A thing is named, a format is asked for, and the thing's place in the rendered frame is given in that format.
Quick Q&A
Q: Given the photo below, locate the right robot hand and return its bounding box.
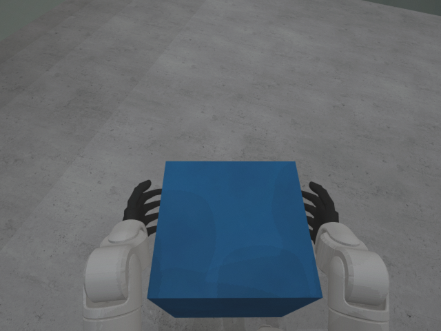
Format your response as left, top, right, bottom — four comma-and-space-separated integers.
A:
301, 181, 339, 245

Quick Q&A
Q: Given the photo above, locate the carton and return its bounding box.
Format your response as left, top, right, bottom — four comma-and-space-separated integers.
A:
147, 161, 323, 318

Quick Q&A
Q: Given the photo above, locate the left robot hand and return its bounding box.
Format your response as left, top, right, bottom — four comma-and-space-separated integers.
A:
123, 180, 162, 236

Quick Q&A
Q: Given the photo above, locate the right robot forearm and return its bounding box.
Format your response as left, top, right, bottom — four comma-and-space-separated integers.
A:
315, 222, 389, 331

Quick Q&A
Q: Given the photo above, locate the left robot forearm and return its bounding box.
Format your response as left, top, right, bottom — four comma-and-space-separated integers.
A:
82, 219, 150, 331

